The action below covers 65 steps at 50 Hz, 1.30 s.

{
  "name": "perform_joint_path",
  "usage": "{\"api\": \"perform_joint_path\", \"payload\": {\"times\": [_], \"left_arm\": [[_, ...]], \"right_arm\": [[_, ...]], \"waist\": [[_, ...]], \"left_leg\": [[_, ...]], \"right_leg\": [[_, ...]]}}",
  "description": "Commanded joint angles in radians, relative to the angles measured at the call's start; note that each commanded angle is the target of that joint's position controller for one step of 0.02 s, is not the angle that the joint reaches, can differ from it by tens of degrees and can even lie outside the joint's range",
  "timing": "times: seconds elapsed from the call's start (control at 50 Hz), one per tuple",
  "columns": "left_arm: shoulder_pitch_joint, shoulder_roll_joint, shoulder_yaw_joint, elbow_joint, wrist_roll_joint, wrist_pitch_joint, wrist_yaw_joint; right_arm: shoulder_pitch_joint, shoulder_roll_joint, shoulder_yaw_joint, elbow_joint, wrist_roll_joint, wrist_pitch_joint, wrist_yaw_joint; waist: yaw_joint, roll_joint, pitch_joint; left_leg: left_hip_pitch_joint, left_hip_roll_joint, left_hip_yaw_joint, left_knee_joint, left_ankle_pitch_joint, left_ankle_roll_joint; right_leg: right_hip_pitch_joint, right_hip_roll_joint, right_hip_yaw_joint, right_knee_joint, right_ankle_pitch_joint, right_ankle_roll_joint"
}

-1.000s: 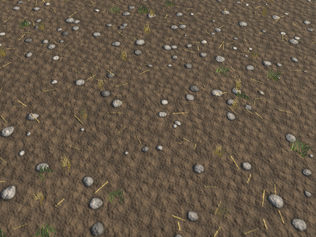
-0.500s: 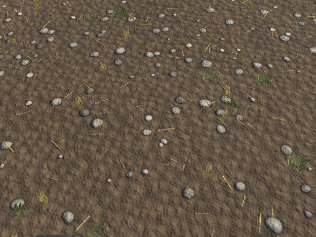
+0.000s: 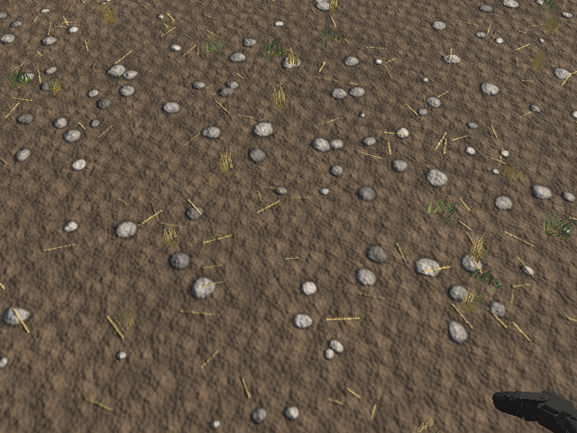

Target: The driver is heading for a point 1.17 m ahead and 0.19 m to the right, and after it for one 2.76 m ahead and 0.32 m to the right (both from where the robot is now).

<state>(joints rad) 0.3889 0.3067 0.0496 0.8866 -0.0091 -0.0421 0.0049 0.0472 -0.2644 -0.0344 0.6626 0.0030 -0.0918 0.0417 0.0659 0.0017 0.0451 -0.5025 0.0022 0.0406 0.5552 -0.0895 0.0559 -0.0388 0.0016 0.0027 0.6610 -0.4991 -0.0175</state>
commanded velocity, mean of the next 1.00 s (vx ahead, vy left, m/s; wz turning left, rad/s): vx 0.50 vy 0.00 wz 0.00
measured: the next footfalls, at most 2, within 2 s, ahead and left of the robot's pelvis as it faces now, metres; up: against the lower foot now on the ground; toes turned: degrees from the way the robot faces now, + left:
right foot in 0.50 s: +0.46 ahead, -0.14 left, +0.00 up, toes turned -2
left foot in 1.04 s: +0.75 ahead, +0.10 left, +0.00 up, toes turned +2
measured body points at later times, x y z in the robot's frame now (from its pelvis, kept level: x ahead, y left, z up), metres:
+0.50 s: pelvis +0.29 -0.03 +0.00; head +0.32 -0.04 +0.45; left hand +0.51 +0.20 -0.08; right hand +0.28 -0.32 -0.13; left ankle +0.12 +0.10 -0.72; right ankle +0.42 -0.14 -0.72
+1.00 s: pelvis +0.56 -0.03 +0.01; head +0.59 -0.02 +0.46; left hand +0.54 +0.26 -0.12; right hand +0.79 -0.25 -0.07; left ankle +0.71 +0.10 -0.71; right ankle +0.42 -0.14 -0.72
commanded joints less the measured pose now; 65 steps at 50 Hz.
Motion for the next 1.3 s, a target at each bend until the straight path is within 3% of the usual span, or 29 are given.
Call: {"api": "perform_joint_path", "payload": {"times": [0.02, 0.04, 0.06, 0.08, 0.16, 0.28, 0.38, 0.44, 0.48, 0.5, 0.52, 0.54, 0.56, 0.6, 0.62, 0.72, 0.82, 0.94, 1.0, 1.02, 1.04, 1.06, 1.08, 1.1, 1.12, 1.14, 1.16, 1.22, 1.3], "left_arm": [[0.009, 0.119, 0.009, -0.095, -0.022, -0.052, -0.013], [-0.076, 0.141, 0.015, -0.125, -0.036, -0.062, -0.017], [-0.121, 0.131, 0.013, -0.133, -0.023, -0.066, -0.014], [-0.121, 0.122, 0.018, -0.131, -0.01, -0.06, -0.013], [-0.085, 0.063, 0.008, -0.117, -0.001, -0.022, -0.007], [-0.3, 0.029, -0.007, -0.174, 0.005, -0.037, -0.018], [-0.423, 0.043, -0.006, -0.221, -0.006, -0.05, -0.044], [-0.389, 0.073, 0.004, -0.219, -0.004, -0.054, -0.054], [-0.178, 0.132, 0.039, -0.157, 0.0, -0.054, -0.045], [-0.005, 0.2, 0.061, -0.121, 0.007, -0.051, -0.034], [0.051, 0.287, 0.08, -0.101, 0.011, -0.045, -0.035], [0.051, 0.184, 0.053, -0.107, -0.006, -0.045, -0.037], [-0.02, 0.145, 0.039, -0.117, -0.003, -0.048, -0.034], [-0.135, 0.1, 0.026, -0.133, 0.01, -0.049, -0.033], [-0.16, 0.077, 0.018, -0.137, 0.021, -0.054, -0.034], [-0.143, 0.112, 0.029, -0.1, 0.01, -0.069, -0.026], [-0.083, 0.134, 0.032, -0.061, 0.0, -0.056, -0.011], [0.005, 0.152, 0.039, 0.0, -0.01, -0.025, -0.004], [-0.024, 0.173, 0.047, 0.004, -0.012, -0.011, 0.004], [-0.044, 0.164, 0.043, 0.001, -0.011, -0.005, 0.005], [-0.043, 0.129, 0.027, -0.015, 0.002, -0.005, 0.008], [0.065, 0.021, -0.008, -0.041, 0.01, -0.025, -0.001], [0.046, 0.043, -0.006, -0.025, 0.001, -0.048, -0.008], [-0.038, 0.131, 0.018, -0.049, -0.028, -0.064, -0.016], [-0.103, 0.131, 0.018, -0.066, -0.035, -0.07, -0.016], [-0.129, 0.119, 0.019, -0.067, -0.025, -0.066, -0.013], [-0.114, 0.11, 0.025, -0.058, -0.018, -0.053, -0.009], [-0.076, 0.053, 0.018, -0.041, -0.019, -0.014, -0.004], [-0.141, 0.036, 0.019, -0.075, -0.001, -0.012, -0.002]], "right_arm": [[0.384, -0.188, -0.065, 0.036, 0.006, 0.003, -0.013], [0.304, -0.168, -0.056, 0.028, 0.009, 0.005, -0.015], [0.244, -0.15, -0.049, 0.023, 0.002, 0.006, -0.015], [0.204, -0.128, -0.043, 0.018, -0.007, 0.003, -0.013], [0.182, -0.132, -0.046, 0.044, -0.002, -0.021, -0.012], [0.254, -0.171, -0.053, 0.095, 0.004, -0.008, -0.034], [0.337, -0.195, -0.061, 0.151, 0.017, 0.015, -0.041], [0.327, -0.209, -0.069, 0.165, 0.02, 0.033, -0.049], [0.301, -0.197, -0.062, 0.162, 0.014, 0.046, -0.053], [0.318, -0.15, -0.04, 0.14, -0.006, 0.047, -0.057], [0.449, -0.026, -0.004, 0.121, -0.004, 0.025, -0.046], [0.397, -0.115, -0.02, 0.137, 0.014, 0.003, -0.041], [0.304, -0.174, -0.037, 0.108, 0.041, -0.012, -0.035], [0.209, -0.161, -0.037, 0.087, 0.02, -0.017, -0.042], [0.225, -0.153, -0.041, 0.091, 0.013, -0.008, -0.042], [0.19, -0.096, -0.03, 0.078, 0.0, 0.029, -0.048], [0.029, -0.065, -0.017, 0.041, 0.003, 0.014, -0.034], [-0.109, -0.077, -0.016, -0.015, 0.015, -0.001, -0.003], [-0.019, -0.118, -0.033, 0.003, 0.012, -0.006, 0.003], [0.11, -0.151, -0.053, 0.044, 0.009, -0.005, -0.003], [0.281, -0.205, -0.075, 0.088, 0.002, -0.003, -0.013], [0.388, -0.31, -0.101, 0.107, -0.013, 0.004, -0.02], [0.405, -0.234, -0.08, 0.114, 0.002, 0.009, -0.017], [0.332, -0.186, -0.061, 0.106, 0.006, 0.008, -0.018], [0.259, -0.161, -0.054, 0.092, 0.004, 0.009, -0.02], [0.202, -0.129, -0.045, 0.088, -0.002, 0.007, -0.018], [0.166, -0.102, -0.037, 0.085, -0.011, -0.001, -0.017], [0.153, -0.11, -0.044, 0.109, -0.016, -0.023, -0.016], [0.133, -0.134, -0.048, 0.134, -0.028, -0.022, -0.037]], "waist": [[-0.182, 0.174, -0.354], [-0.161, 0.124, -0.212], [-0.133, 0.054, -0.133], [-0.098, 0.051, -0.087], [-0.041, 0.071, -0.053], [-0.106, 0.049, 0.009], [-0.142, 0.053, 0.033], [-0.102, 0.071, 0.005], [0.01, 0.063, -0.128], [0.068, -0.025, -0.279], [0.0, -0.297, -0.394], [0.045, -0.228, -0.4], [0.04, -0.17, -0.247], [-0.01, -0.055, -0.104], [-0.043, -0.076, -0.093], [-0.068, -0.055, -0.038], [-0.013, -0.051, 0.001], [0.02, -0.058, 0.034], [-0.049, -0.087, -0.027], [-0.119, -0.075, -0.107], [-0.187, -0.036, -0.238], [-0.162, 0.188, -0.388], [-0.179, 0.239, -0.437], [-0.175, 0.167, -0.278], [-0.148, 0.108, -0.176], [-0.12, 0.061, -0.1], [-0.087, 0.079, -0.072], [-0.052, 0.087, -0.045], [-0.042, 0.066, -0.015]], "left_leg": [[0.865, 0.36, -0.695, -0.231, -0.279, 0.232], [0.716, 0.33, -0.553, -0.259, -0.228, 0.2], [0.575, 0.292, -0.457, -0.289, -0.129, 0.187], [0.471, 0.256, -0.384, -0.323, -0.044, 0.179], [0.325, 0.216, -0.244, -0.418, 0.092, 0.199], [0.342, 0.161, -0.101, -0.447, 0.123, 0.155], [0.493, 0.23, -0.118, -0.396, 0.109, 0.141], [0.579, 0.262, -0.13, -0.311, 0.245, 0.113], [0.541, 0.193, -0.073, -0.054, 0.498, 0.071], [0.363, 0.135, -0.029, 0.235, 0.292, 0.035], [-0.061, -0.059, -0.027, 0.595, -0.335, -0.039], [-0.188, -0.04, -0.168, 0.724, -0.498, -0.034], [-0.261, 0.012, -0.161, 0.748, -0.426, -0.018], [-0.213, 0.097, -0.117, 0.644, -0.271, -0.019], [-0.149, 0.124, -0.126, 0.605, -0.227, -0.022], [-0.146, 0.145, -0.104, 0.425, -0.097, -0.069], [-0.121, 0.11, -0.064, 0.116, 0.166, -0.075], [-0.148, 0.075, -0.058, -0.036, 0.113, -0.036], [0.006, 0.029, -0.022, -0.071, 0.015, 0.009], [0.19, -0.001, 0.007, -0.097, 0.034, 0.037], [0.477, 0.076, -0.069, -0.053, 0.063, 0.084], [0.88, 0.333, -0.507, -0.081, -0.069, 0.241], [0.924, 0.393, -0.764, -0.228, -0.188, 0.283], [0.804, 0.36, -0.639, -0.254, -0.25, 0.231], [0.659, 0.32, -0.509, -0.278, -0.209, 0.2], [0.526, 0.285, -0.408, -0.317, -0.14, 0.182], [0.438, 0.253, -0.333, -0.352, -0.08, 0.162], [0.326, 0.234, -0.197, -0.426, 0.028, 0.164], [0.298, 0.188, 0.018, -0.399, 0.437, 0.132]], "right_leg": [[-0.678, 0.006, 0.14, 0.651, -0.066, -0.025], [-0.712, -0.046, 0.098, 0.629, 0.029, -0.034], [-0.685, -0.087, 0.074, 0.576, 0.113, -0.029], [-0.636, -0.119, 0.074, 0.523, 0.171, -0.022], [-0.563, -0.151, 0.062, 0.421, 0.261, 0.021], [-0.578, -0.12, 0.02, 0.03, 0.581, 0.043], [-0.594, -0.088, 0.024, -0.119, 0.572, 0.011], [-0.534, -0.066, 0.013, -0.156, 0.455, -0.03], [-0.23, -0.008, -0.044, -0.185, 0.444, -0.078], [0.069, -0.149, 0.108, -0.14, 0.483, -0.134], [0.412, -0.371, 0.596, -0.24, 0.261, -0.305], [0.42, -0.377, 0.73, -0.349, 0.106, -0.304], [0.305, -0.35, 0.588, -0.367, 0.117, -0.259], [0.055, -0.279, 0.391, -0.407, 0.316, -0.224], [-0.018, -0.253, 0.336, -0.432, 0.391, -0.215], [-0.116, -0.227, 0.19, -0.533, 0.532, -0.24], [-0.092, -0.173, 0.073, -0.55, 0.534, -0.188], [0.087, -0.249, 0.089, -0.475, 0.58, -0.174], [0.136, -0.255, 0.078, -0.348, 0.841, -0.144], [0.104, -0.212, 0.041, -0.198, 0.966, -0.12], [-0.045, -0.163, 0.006, 0.033, 0.857, -0.089], [-0.459, -0.004, -0.043, 0.427, 0.429, -0.013], [-0.623, 0.049, 0.089, 0.583, -0.079, -0.009], [-0.713, -0.016, 0.116, 0.646, -0.04, -0.025], [-0.712, -0.07, 0.083, 0.611, 0.053, -0.033], [-0.682, -0.105, 0.069, 0.548, 0.124, -0.027], [-0.62, -0.136, 0.079, 0.497, 0.179, -0.022], [-0.557, -0.145, 0.091, 0.448, 0.257, 0.004], [-0.541, -0.104, 0.072, 0.205, 0.454, 0.034]]}}
Velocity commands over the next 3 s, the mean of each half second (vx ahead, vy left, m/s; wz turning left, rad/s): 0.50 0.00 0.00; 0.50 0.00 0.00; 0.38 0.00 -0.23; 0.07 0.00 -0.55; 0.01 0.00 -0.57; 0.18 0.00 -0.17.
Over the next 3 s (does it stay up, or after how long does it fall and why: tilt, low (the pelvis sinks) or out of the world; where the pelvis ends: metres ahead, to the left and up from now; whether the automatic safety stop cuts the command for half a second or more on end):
stays up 0.95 -0.06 0.02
